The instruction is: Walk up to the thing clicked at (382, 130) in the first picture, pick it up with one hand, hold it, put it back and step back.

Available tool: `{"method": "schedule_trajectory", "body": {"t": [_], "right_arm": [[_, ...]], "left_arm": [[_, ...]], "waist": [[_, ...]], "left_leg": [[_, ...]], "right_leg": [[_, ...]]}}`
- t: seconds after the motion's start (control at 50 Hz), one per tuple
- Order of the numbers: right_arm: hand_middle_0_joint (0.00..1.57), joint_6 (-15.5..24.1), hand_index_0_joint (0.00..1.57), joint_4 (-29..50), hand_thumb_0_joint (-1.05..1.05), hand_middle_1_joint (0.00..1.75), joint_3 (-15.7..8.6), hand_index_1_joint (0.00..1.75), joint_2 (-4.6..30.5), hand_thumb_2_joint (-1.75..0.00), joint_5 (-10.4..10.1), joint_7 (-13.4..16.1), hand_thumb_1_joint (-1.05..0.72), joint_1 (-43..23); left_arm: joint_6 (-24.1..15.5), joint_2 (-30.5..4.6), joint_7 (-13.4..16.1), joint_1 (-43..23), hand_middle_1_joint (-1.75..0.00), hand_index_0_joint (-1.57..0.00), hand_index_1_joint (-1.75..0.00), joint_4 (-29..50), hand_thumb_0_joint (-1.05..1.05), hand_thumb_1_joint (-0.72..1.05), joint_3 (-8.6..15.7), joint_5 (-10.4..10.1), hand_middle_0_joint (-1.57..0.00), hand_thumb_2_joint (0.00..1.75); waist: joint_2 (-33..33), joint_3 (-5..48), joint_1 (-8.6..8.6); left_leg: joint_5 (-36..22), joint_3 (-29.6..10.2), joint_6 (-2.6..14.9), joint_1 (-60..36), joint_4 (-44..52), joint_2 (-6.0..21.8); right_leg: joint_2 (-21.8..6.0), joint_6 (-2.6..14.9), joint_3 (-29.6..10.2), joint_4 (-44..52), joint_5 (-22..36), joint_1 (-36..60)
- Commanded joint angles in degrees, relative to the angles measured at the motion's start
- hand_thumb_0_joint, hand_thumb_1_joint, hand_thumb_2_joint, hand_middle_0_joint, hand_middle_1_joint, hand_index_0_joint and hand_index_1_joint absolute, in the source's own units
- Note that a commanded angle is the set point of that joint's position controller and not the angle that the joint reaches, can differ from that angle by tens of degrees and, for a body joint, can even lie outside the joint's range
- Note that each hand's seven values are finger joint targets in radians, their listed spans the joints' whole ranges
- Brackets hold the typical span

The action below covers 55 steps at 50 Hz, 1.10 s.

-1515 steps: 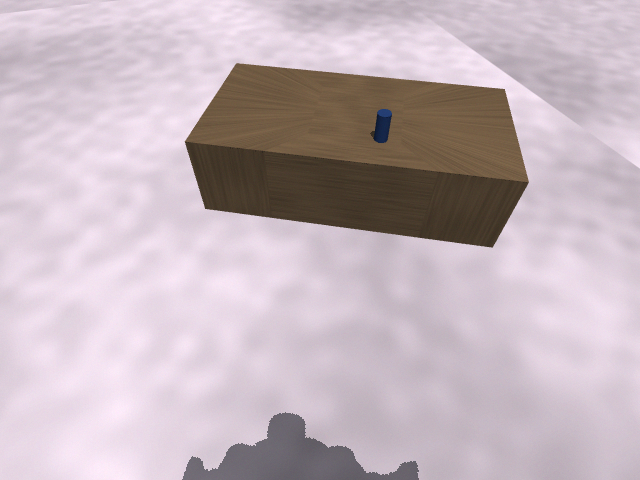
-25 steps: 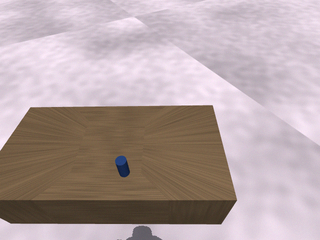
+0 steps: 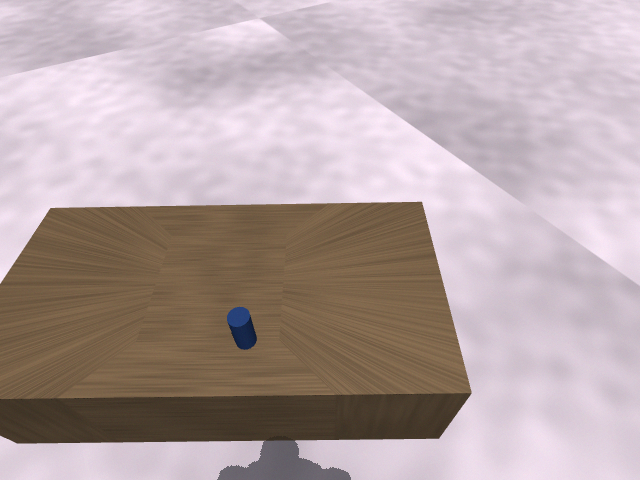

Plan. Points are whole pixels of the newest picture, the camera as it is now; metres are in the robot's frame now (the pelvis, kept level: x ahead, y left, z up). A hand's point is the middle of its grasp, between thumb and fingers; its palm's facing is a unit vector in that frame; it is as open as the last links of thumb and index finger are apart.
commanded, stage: home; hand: left
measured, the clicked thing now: (242, 328) +0.51 +0.21 -0.36
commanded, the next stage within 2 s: stand in 0.26 s
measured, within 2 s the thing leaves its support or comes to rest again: neither
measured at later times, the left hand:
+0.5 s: hand out of the picture +0.09 +0.25 -0.15, palm faces -0.01 -0.93 -0.37, open 16.5 cm
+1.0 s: hand out of the picture +0.09 +0.25 -0.15, palm faces -0.01 -0.93 -0.36, open 7.6 cm
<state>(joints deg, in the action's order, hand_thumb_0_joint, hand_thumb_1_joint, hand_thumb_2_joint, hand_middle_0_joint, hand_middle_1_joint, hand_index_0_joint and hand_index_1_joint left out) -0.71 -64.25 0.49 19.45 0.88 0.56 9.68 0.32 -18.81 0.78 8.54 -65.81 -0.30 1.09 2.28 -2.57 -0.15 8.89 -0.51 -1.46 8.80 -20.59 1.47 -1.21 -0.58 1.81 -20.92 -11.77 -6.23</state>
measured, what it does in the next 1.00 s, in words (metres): stands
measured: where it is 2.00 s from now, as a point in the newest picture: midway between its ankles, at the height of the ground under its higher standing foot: outside the picture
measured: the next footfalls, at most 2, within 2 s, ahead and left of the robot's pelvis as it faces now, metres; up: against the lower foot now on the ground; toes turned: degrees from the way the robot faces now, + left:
none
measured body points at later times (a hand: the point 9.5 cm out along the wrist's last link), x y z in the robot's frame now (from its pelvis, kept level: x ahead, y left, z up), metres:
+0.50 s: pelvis +0.02 +0.00 +0.00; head +0.02 -0.01 +0.45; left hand +0.09 +0.30 -0.12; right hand +0.09 -0.30 -0.14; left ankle +0.03 +0.13 -0.75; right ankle +0.00 -0.12 -0.75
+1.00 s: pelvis +0.02 +0.00 +0.00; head +0.03 -0.01 +0.45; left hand +0.09 +0.30 -0.13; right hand +0.09 -0.30 -0.14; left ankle +0.03 +0.13 -0.75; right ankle +0.00 -0.12 -0.75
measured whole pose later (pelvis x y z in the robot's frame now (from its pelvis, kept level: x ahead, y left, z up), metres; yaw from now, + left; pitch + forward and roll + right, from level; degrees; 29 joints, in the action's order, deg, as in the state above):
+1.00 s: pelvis +0.02 +0.00 +0.00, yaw +0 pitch -2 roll +0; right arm 0.1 -65.3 0.5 19.9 0.6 0.3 6.7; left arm -0.1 -19.2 0.3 6.5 -65.7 0.4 0.7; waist 1.4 -2.7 -0.2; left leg 9.1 -0.7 -1.7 6.7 -17.9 1.6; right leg -1.1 -0.5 2.1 -17.8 -11.8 -3.9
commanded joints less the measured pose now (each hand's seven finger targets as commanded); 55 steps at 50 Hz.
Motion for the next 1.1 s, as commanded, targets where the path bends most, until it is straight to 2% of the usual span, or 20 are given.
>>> {"method": "schedule_trajectory", "body": {"t": [0.0, 0.02, 0.12, 0.16, 0.22, 0.26, 0.34, 0.38, 0.4, 0.56, 0.64, 0.66, 0.7, 0.72, 0.82, 0.94, 1.02, 1.08], "right_arm": [[0.20, 1.34, 0.20, 3.18, 0.00, 0.30, -1.89, 0.30, 11.48, -0.90, 0.06, 0.74, -0.90, -3.06], [0.20, 1.47, 0.20, 3.05, 0.00, 0.30, -1.85, 0.30, 11.27, -0.90, 0.08, 0.72, -0.90, -2.63], [0.20, 1.48, 0.20, 2.62, 0.00, 0.30, -1.68, 0.30, 11.18, -0.90, 0.01, 0.84, -0.90, -3.06], [0.20, 1.55, 0.20, 2.68, 0.00, 0.30, -1.73, 0.30, 11.29, -0.90, -0.05, 0.81, -0.90, -3.66], [0.20, 1.45, 0.20, 2.48, 0.00, 0.30, -1.79, 0.30, 11.51, -0.90, -0.08, 0.82, -0.90, -3.79], [0.20, 1.54, 0.20, 2.59, 0.00, 0.30, -1.91, 0.30, 11.66, -0.90, -0.03, 0.78, -0.90, -4.38], [0.20, 1.69, 0.20, 2.29, 0.00, 0.30, -1.90, 0.30, 11.86, -0.90, -0.12, 0.82, -0.90, -4.63], [0.20, 1.57, 0.20, 2.29, 0.00, 0.30, -1.82, 0.30, 11.59, -0.90, -0.10, 0.77, -0.90, -4.93], [0.20, 1.50, 0.20, 2.48, 0.00, 0.30, -2.00, 0.30, 11.71, -0.90, -0.09, 0.80, -0.90, -5.34], [0.20, 1.69, 0.20, 2.50, 0.00, 0.30, -2.07, 0.30, 12.14, -0.90, -0.08, 0.69, -0.90, -5.77], [0.20, 1.74, 0.20, 2.40, 0.00, 0.30, -1.95, 0.30, 11.65, -0.90, -0.07, 0.50, -0.90, -5.37], [0.20, 1.78, 0.20, 2.40, 0.00, 0.30, -2.05, 0.30, 12.10, -0.90, -0.08, 0.56, -0.90, -5.36], [0.20, 1.73, 0.20, 2.43, 0.00, 0.30, -2.00, 0.30, 12.04, -0.90, -0.05, 0.49, -0.90, -5.50], [0.20, 1.70, 0.20, 2.56, 0.00, 0.30, -2.08, 0.30, 12.09, -0.90, -0.11, 0.54, -0.90, -5.86], [0.20, 1.89, 0.20, 2.59, 0.00, 0.30, -2.00, 0.30, 12.07, -0.90, -0.09, 0.54, -0.90, -5.60], [0.20, 1.74, 0.20, 2.32, 0.00, 0.30, -1.98, 0.30, 12.03, -0.90, -0.13, 0.46, -0.90, -5.25], [0.20, 1.88, 0.20, 2.38, 0.00, 0.30, -1.91, 0.30, 12.21, -0.90, -0.09, 0.51, -0.90, -5.05], [0.20, 1.96, 0.20, 2.30, 0.00, 0.30, -1.93, 0.30, 12.33, -0.90, -0.06, 0.47, -0.90, -5.13]], "left_arm": [[-1.51, -12.16, 0.80, -1.64, -0.05, -0.05, -0.05, 2.49, 0.00, -0.57, 2.11, -0.11, -0.05, 0.05], [-1.61, -12.71, 0.82, -2.11, -0.05, -0.05, -0.05, 2.59, 0.00, -0.56, 2.30, -0.19, -0.05, 0.05], [-1.50, -12.35, 0.82, -2.64, -0.05, -0.05, -0.05, 2.27, 0.00, -0.55, 2.30, -0.31, -0.05, 0.06], [-1.62, -12.34, 0.86, -2.82, -0.05, -0.05, -0.05, 2.47, 0.00, -0.54, 2.31, -0.26, -0.05, 0.06], [-1.57, -12.47, 0.90, -3.12, -0.05, -0.05, -0.05, 2.11, 0.00, -0.56, 2.39, -0.22, -0.05, 0.05], [-1.66, -12.55, 0.86, -2.98, -0.05, -0.05, -0.06, 2.29, 0.00, -0.53, 2.42, -0.26, -0.05, 0.06], [-1.64, -12.29, 0.87, -3.42, -0.05, -0.05, -0.05, 2.51, 0.00, -0.56, 2.48, -0.35, -0.05, 0.05], [-1.66, -12.33, 0.81, -3.61, -0.21, -0.20, -0.21, 2.35, 0.00, -0.40, 2.46, -0.26, -0.20, 0.21], [-1.68, -12.73, 0.89, -3.70, -0.29, -0.20, -0.29, 2.45, 0.00, -0.32, 2.62, -0.17, -0.20, 0.29], [-1.59, -12.69, 0.62, -4.19, -0.30, -0.20, -0.30, 2.62, 0.00, 0.32, 2.86, -0.10, -0.20, 0.90], [-1.77, -12.59, 0.49, -3.97, -0.30, -0.20, -0.30, 2.70, 0.00, 0.64, 2.75, -0.31, -0.20, 0.90], [-1.87, -12.72, 0.49, -3.96, -0.30, -0.20, -0.30, 2.86, 0.00, 0.72, 2.83, -0.33, -0.20, 0.90], [-1.83, -12.75, 0.49, -4.27, -0.30, -0.20, -0.30, 2.99, 0.00, 0.88, 2.86, -0.24, -0.20, 0.90], [-1.77, -12.83, 0.50, -3.96, -0.30, -0.20, -0.30, 2.91, 0.00, 0.90, 2.93, -0.20, -0.20, 0.90], [-1.84, -12.95, 0.50, -3.91, -0.30, -0.20, -0.30, 3.30, 0.00, 0.90, 2.99, -0.29, -0.20, 0.90], [-1.74, -12.95, 0.33, -4.01, -0.30, -0.20, -0.30, 3.13, 0.00, 0.90, 3.00, -0.39, -0.20, 0.90], [-1.75, -13.04, 0.25, -3.82, -0.30, -0.20, -0.30, 3.36, 0.00, 0.90, 3.07, -0.22, -0.20, 0.90], [-1.77, -12.87, 0.20, -3.82, -0.30, -0.20, -0.30, 3.34, 0.00, 0.90, 3.04, -0.42, -0.20, 0.90]], "waist": [[-1.69, 2.20, 0.44], [-2.43, 2.63, 0.29], [-1.99, 2.31, 0.31], [-2.47, 3.71, 0.52], [-2.39, 2.86, 0.27], [-2.48, 4.23, 0.38], [-1.49, 3.79, 0.38], [-2.16, 3.47, 0.29], [-2.30, 3.74, 0.24], [-1.61, 3.09, 0.16], [-2.42, 3.46, 0.14], [-2.32, 4.07, 0.15], [-2.04, 3.27, 0.16], [-2.07, 3.43, 0.15], [-1.94, 4.82, 0.28], [-2.14, 2.60, 0.00], [-2.16, 3.31, -0.05], [-1.73, 3.77, 0.13]], "left_leg": [[-2.73, -5.37, 1.91, -1.23, 3.67, 5.03], [-4.66, -5.40, 1.77, -1.46, 3.86, 5.17], [-5.82, -5.12, 1.70, -1.46, 4.39, 5.19], [-8.51, -4.95, 1.89, -2.67, 3.62, 5.43], [-6.76, -5.05, 1.82, -2.28, 4.18, 5.38], [-10.15, -4.75, 1.82, -4.01, 3.36, 5.43], [-10.41, -4.77, 1.61, -3.30, 3.77, 5.66], [-9.26, -4.69, 1.69, -3.15, 3.98, 5.59], [-9.28, -4.71, 1.78, -3.70, 3.73, 5.59], [-7.12, -4.81, 1.68, -2.67, 4.67, 5.67], [-7.67, -4.81, 1.65, -3.26, 4.55, 5.60], [-8.98, -4.80, 1.90, -3.65, 4.07, 5.86], [-7.92, -4.82, 1.65, -2.66, 4.56, 5.67], [-6.83, -4.76, 1.77, -2.88, 4.39, 5.53], [-10.99, -4.72, 1.97, -3.62, 3.74, 5.96], [-6.74, -5.06, 1.60, -2.73, 4.84, 5.69], [-8.30, -4.99, 1.77, -2.69, 4.63, 5.85], [-8.92, -5.08, 1.75, -2.96, 4.55, 6.03]], "right_leg": [[-5.95, 1.16, -5.21, 5.16, 3.21, -1.38], [-6.12, 1.14, -5.30, 4.83, 4.78, -0.35], [-6.16, 1.02, -4.97, 4.80, 6.00, 0.14], [-6.38, 0.92, -4.71, 4.60, 9.22, 0.94], [-6.30, 0.71, -4.68, 5.18, 7.58, 0.64], [-6.63, 0.77, -4.67, 5.02, 11.19, 0.89], [-6.57, 0.80, -4.45, 4.91, 10.99, 1.64], [-6.50, 0.70, -4.46, 5.38, 9.92, 1.27], [-6.60, 0.77, -4.51, 5.69, 10.22, 1.11], [-6.47, 0.99, -4.59, 6.00, 7.63, 1.18], [-6.61, 1.11, -4.56, 6.12, 7.80, 0.96], [-6.80, 1.21, -4.80, 6.03, 9.40, 1.79], [-6.68, 1.06, -4.62, 6.08, 8.44, 1.74], [-6.66, 1.04, -4.66, 6.39, 8.09, 1.34], [-6.88, 1.25, -4.46, 5.44, 12.15, 2.78], [-6.63, 1.23, -4.65, 6.40, 6.36, 0.94], [-6.67, 1.29, -4.64, 5.91, 9.17, 1.93], [-6.75, 1.32, -4.61, 5.73, 8.87, 2.16]]}}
